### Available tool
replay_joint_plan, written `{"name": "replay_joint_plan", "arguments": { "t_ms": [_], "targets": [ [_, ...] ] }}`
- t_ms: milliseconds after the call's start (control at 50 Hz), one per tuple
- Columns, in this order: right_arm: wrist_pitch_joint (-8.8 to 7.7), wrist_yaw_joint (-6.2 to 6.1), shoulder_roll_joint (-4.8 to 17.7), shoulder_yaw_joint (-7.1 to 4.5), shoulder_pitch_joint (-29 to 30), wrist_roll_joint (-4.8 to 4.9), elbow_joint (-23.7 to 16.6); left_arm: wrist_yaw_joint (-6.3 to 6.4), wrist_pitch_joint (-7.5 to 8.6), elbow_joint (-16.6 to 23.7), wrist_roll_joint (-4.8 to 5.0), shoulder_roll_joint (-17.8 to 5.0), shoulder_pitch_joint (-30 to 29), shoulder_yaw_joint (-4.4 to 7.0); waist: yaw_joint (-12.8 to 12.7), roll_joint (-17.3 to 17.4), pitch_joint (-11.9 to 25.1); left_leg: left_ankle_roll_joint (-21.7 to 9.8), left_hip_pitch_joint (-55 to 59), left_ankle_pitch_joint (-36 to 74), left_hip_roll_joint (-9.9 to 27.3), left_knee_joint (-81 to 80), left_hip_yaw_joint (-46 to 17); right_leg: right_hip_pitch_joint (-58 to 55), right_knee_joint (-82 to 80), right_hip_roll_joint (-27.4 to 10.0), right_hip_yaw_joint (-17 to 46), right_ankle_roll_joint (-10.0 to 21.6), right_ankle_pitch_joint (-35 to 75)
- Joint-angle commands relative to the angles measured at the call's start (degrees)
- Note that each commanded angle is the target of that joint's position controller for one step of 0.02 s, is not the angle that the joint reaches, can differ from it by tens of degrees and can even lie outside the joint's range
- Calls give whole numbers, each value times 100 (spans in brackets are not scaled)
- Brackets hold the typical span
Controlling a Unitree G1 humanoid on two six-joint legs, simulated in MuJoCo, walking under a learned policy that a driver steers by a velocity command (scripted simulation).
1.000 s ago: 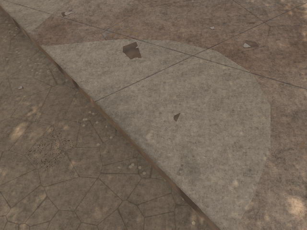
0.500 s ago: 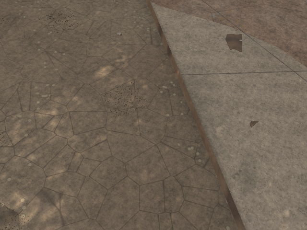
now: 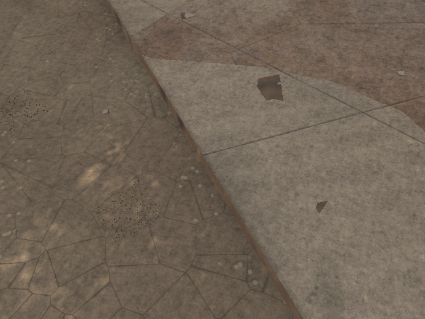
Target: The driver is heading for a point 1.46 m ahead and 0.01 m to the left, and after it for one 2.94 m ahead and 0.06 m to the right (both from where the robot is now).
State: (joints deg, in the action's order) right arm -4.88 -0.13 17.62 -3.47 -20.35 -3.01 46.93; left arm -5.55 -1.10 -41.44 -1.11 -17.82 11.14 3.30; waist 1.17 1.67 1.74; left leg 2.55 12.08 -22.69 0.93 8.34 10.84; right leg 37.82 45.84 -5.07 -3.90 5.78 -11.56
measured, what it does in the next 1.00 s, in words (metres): climbs, turning left: right foot, then left foot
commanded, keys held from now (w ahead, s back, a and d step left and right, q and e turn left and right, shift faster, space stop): w+e+shift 0.14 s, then w+q+shift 0.84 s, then q+shift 0.02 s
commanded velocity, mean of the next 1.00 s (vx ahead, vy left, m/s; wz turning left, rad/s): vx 0.97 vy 0.00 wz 0.31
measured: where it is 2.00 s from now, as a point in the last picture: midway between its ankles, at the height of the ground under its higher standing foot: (253, 134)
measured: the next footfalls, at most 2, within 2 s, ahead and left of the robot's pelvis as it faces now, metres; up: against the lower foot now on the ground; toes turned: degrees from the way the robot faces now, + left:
right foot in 0.06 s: +0.20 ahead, -0.13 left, +0.00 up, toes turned -9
left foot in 0.54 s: +0.61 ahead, -0.05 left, +0.00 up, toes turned +4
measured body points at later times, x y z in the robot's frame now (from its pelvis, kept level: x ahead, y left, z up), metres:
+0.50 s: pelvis +0.43 -0.12 +0.00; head +0.46 -0.13 +0.45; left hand +0.49 +0.15 -0.12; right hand +0.54 -0.38 -0.12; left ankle +0.61 -0.05 -0.68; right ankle +0.17 -0.12 -0.70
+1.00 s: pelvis +0.91 -0.18 +0.06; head +0.92 -0.19 +0.51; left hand +0.86 +0.10 -0.05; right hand +1.19 -0.39 -0.02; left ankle +0.78 -0.06 -0.53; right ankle +0.97 -0.32 -0.65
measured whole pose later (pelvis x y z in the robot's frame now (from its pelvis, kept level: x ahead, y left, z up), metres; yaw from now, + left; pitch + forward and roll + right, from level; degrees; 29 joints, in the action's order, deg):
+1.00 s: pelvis +0.91 -0.18 +0.06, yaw +22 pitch +2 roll +0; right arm -3.0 3.0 20.9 -6.0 -8.1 -2.0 38.5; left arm 0.5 3.4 -43.8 -2.4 -15.6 20.8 1.8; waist -1.4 2.4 1.7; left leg -5.8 -33.7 -11.5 0.5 84.2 -5.9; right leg 24.7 46.0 -6.2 -3.5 -3.0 -22.2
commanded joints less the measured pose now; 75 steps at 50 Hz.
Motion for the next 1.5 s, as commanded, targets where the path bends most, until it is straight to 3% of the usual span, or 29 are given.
{"name": "replay_joint_plan", "arguments": {
  "t_ms": [20,60,80,100,160,260,440,500,520,540,560,580,600,660,700,740,800,840,860,880,900,960,1100,1220,1240,1260,1280,1360,1500],
  "targets": [
    [-52,-4,1025,-234,209,24,-206,94,123,510,41,-412,-354,62,-209,375,-483,-882,-688,5507,1457,983,255,-738,-168,629,-757,483,-641],
    [49,-15,1104,-199,486,73,-350,219,220,-196,-22,-922,2139,337,-1462,-65,928,-678,-2212,6444,1155,4597,431,-4059,-664,1250,-546,741,-857],
    [-30,100,269,41,509,99,-666,338,203,-279,-68,-1782,2258,563,-1170,-1776,975,-298,-4569,1913,263,6773,291,-5279,-1823,-178,2340,1246,-2957],
    [-180,182,204,111,823,47,-951,323,228,-123,23,-1896,2020,548,-926,-1685,1417,-296,-5704,-268,-369,7812,-1062,-5636,-3136,-886,5222,1581,-3747],
    [-276,168,399,169,1105,-27,-947,452,269,-177,-9,-1310,1484,447,-469,44,121,-391,-5838,865,566,7053,-1387,-4109,-3031,-668,3524,1011,-1439],
    [243,302,294,225,818,70,-679,421,626,-156,38,-666,1055,157,-31,-214,-547,-270,-5365,1361,883,6081,-984,-2685,-3684,-69,1636,545,598],
    [238,313,366,233,936,362,-538,616,874,-240,-61,-738,725,58,228,-840,-183,-934,-4048,3087,-388,3375,9,-4346,-3788,-169,-513,-533,7171],
    [289,236,598,75,701,161,-426,842,583,-565,-95,-663,1799,-19,156,-25,140,-1106,-2781,1605,-1359,3415,1081,-4295,-628,-409,-494,-730,10446],
    [260,286,712,-57,-302,107,-173,897,546,-414,-90,-1041,1213,61,802,-178,216,-1369,-1761,1743,-1153,2699,542,-3470,1064,-416,-396,-865,9939],
    [212,229,918,-256,-1822,145,259,854,556,-86,77,-1270,-147,165,1975,414,345,-2122,-265,2849,-495,1183,-437,-1914,4594,481,-545,-938,5553],
    [236,173,1208,-303,-1834,161,556,810,756,410,-66,-72,-795,-145,1267,1401,315,-2430,1386,5274,603,2749,-2109,1207,6847,1173,26,-926,-1842],
    [140,103,1428,-396,-2101,50,527,829,818,919,156,86,-420,-265,925,886,1744,-3279,2737,4156,1659,2500,-4139,2290,7424,727,1369,-898,-2139],
    [175,-4,1096,-385,-2026,119,499,777,922,1122,12,113,-899,-395,963,-153,1487,-3000,1934,1770,1762,1535,-4911,2637,6939,426,1626,-682,-1832],
    [82,-101,615,-127,-622,186,221,572,700,1459,-364,398,-1071,-617,-342,-932,-590,-2179,-2395,-725,1256,537,-4035,2780,6560,-14,1241,-272,-2442],
    [-99,7,825,-95,590,83,-150,519,482,1795,-123,195,-1345,-648,-771,-566,-1631,-1898,-5573,-1260,544,-881,-3071,1003,3910,-257,544,-600,-1421],
    [-207,56,1051,-228,819,242,-250,414,422,1628,-70,230,-745,-666,-901,-413,-1192,-1727,-6883,225,-32,-922,-2194,-2032,1839,-341,299,-753,132],
    [-161,176,1416,-437,323,327,-123,545,356,1242,-36,-41,64,-465,-770,314,-1,-1596,-3889,3722,178,477,-2124,-2411,944,322,-19,-685,-495],
    [-128,190,1315,-479,689,247,-251,717,500,653,-22,-773,2503,-51,-2050,-144,1353,-1069,-3305,5128,-105,4355,-2170,-4033,33,557,178,-703,-1362],
    [-234,178,-38,-168,1072,215,-771,742,647,486,-160,-1524,2938,127,-1844,-2398,1375,-851,-4647,703,-842,6813,-2047,-4342,-1787,-983,3109,-865,-3817],
    [-262,238,-450,-36,311,291,-1133,759,636,642,-42,-1681,1871,127,-692,-3431,1431,-970,-5864,-39,-1160,8160,-2587,-4300,-4046,-1783,6740,-513,-4799],
    [-152,217,-348,-11,34,190,-969,713,599,882,-139,-1009,620,53,16,-1837,768,-1001,-6255,666,-483,8619,-2202,-3684,-3639,-1995,6420,-148,-5772],
    [159,333,-107,-61,792,-24,-1132,588,567,376,-138,-175,514,-58,35,-636,-285,-830,-6097,1055,171,8017,-1595,-2239,-2782,-1263,3080,-231,-3408],
    [278,507,-141,97,2000,78,-1538,599,839,-299,-28,-284,997,32,-145,-935,-424,-508,-4547,1905,-383,3561,-567,-2684,-3012,-333,-506,-404,3308],
    [153,371,396,-38,-282,-95,-579,738,642,-240,209,-739,933,153,936,-691,898,-1085,-1121,3585,-396,1531,-1106,-2861,122,-359,-662,-464,3166],
    [109,278,741,-83,-50,-84,-539,714,542,-163,67,-192,1417,60,363,250,1036,-919,-93,5872,683,2328,-2044,-1598,1633,155,-466,-480,-1790],
    [86,188,1093,-128,-48,-28,-832,718,387,-128,263,88,2621,-57,-138,959,2268,-1471,1287,9962,2144,3199,-3707,-759,3318,312,383,-536,-2802],
    [144,90,790,-136,24,232,-933,766,296,-316,310,-293,2740,-65,275,537,3022,-2004,1338,8954,2414,2623,-3911,-548,3658,421,988,-524,-2258],
    [70,-37,-307,307,839,245,-702,702,113,-501,28,-227,1751,-54,-266,-113,604,-1513,-2015,6764,1499,1306,-2324,-1453,2017,130,1045,-730,-1272],
    [98,-87,42,117,816,197,-717,597,-170,-202,7,-99,929,152,-420,254,412,-1587,-2318,5126,1376,792,-1143,-838,2257,246,560,-741,-563]
  ]
}}
Velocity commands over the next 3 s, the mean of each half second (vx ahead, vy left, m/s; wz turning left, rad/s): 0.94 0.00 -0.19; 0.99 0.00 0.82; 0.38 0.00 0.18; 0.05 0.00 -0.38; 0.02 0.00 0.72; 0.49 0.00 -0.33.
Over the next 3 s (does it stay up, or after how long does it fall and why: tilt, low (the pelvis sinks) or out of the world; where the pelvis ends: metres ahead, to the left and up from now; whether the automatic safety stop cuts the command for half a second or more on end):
stays up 1.36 -0.11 0.07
